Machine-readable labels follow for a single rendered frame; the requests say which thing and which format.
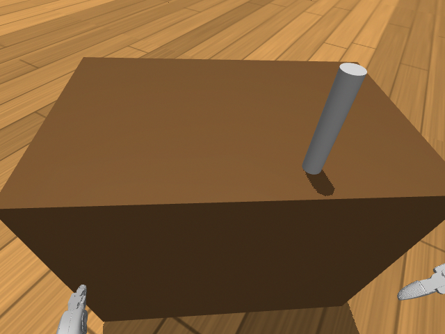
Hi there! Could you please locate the left robot hand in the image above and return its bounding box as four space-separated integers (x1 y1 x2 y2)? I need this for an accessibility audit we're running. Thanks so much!
56 285 88 334

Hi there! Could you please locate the right robot hand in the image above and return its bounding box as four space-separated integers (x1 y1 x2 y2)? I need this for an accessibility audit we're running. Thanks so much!
397 263 445 300

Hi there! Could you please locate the can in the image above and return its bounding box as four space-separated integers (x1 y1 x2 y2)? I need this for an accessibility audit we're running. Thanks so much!
302 63 367 175

